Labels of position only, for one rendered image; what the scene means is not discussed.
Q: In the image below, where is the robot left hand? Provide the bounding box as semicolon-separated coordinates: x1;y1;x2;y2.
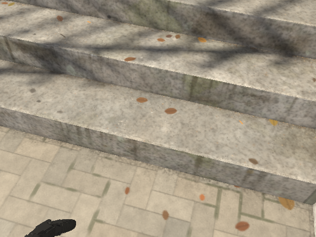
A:
25;219;76;237

